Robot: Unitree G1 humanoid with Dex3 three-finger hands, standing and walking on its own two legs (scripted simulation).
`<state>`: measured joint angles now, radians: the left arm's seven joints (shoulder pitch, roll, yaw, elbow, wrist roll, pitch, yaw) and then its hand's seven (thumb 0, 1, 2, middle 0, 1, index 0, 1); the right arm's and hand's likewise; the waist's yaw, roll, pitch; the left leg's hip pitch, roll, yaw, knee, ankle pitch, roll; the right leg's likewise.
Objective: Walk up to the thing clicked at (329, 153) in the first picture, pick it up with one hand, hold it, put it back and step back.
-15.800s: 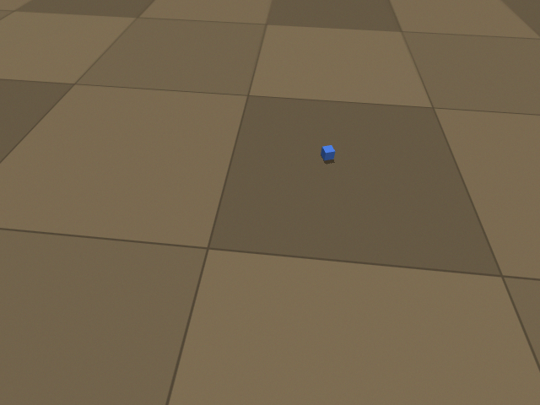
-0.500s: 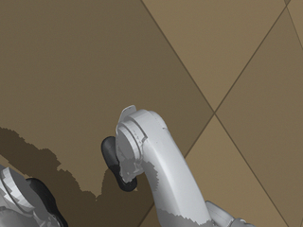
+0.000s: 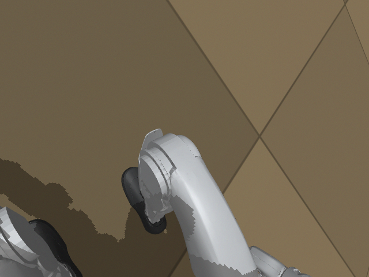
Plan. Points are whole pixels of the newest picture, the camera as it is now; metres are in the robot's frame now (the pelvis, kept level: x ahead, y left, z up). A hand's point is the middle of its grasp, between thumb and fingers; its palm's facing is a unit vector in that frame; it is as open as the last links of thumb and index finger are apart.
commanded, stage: close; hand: left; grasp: from above
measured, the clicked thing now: out of the picture +0.43 +0.35 -0.29
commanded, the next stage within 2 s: settle in 0.18 s
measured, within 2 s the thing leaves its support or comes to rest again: leaves its support in 0.66 s
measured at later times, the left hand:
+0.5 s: hand out of the picture +0.44 +0.34 -0.27, palm faces -0.22 -0.40 -0.89, open 7.1 cm
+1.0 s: hand out of the picture +0.43 +0.37 -0.19, palm faces -0.19 -0.38 -0.91, open 6.4 cm
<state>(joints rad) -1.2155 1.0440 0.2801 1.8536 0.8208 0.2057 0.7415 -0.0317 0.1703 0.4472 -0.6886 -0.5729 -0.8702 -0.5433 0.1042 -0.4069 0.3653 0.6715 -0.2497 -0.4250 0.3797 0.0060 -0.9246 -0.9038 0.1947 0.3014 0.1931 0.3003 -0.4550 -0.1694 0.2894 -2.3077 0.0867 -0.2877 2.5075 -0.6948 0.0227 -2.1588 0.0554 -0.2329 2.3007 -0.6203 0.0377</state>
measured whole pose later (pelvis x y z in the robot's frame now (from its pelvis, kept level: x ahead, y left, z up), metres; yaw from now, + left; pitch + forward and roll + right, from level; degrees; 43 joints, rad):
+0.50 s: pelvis +0.00 +0.00 +0.00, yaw +0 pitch +26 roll -16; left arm -1.23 1.05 0.29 1.82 0.82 0.23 0.70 -0.06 0.20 0.41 -0.71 -0.55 -1.02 -0.51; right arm 0.12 -0.41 0.36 0.66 -0.24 -0.42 0.38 0.01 -0.94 -0.91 0.19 0.30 0.19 0.30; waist -0.45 -0.17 0.29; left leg -2.31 0.09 -0.28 2.50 -0.69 0.02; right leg -2.17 0.05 -0.23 2.30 -0.62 0.04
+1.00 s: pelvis +0.01 +0.00 +0.01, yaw +3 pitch +31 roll -13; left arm -1.12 0.84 0.23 1.60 0.81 0.34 0.57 -0.09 0.30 0.25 -0.76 -0.47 -1.07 -0.51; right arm 0.20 -0.36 0.21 0.76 -0.17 -0.37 0.37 0.00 -0.92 -0.90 0.20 0.30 0.19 0.30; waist -0.34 -0.05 0.07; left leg -2.33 0.08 -0.22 2.44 -0.69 0.02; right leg -2.20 0.03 -0.18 2.28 -0.65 0.02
